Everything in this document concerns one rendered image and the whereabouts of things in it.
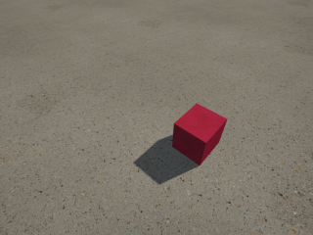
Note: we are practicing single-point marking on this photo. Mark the carton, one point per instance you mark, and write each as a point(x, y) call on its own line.
point(197, 132)

